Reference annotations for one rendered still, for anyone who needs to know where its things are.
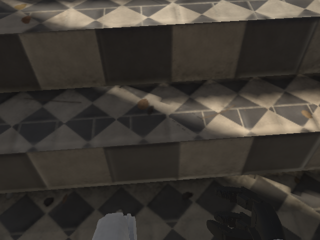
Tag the robot right hand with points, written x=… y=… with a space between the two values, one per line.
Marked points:
x=264 y=223

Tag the left robot thigh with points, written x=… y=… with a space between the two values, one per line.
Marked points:
x=116 y=226

